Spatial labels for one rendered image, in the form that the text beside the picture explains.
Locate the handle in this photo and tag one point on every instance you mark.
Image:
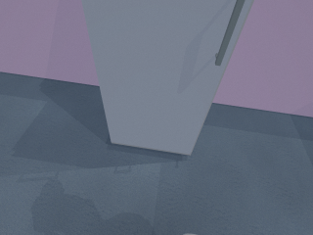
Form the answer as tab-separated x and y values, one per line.
229	31

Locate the fridge door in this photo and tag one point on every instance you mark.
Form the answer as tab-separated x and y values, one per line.
155	63

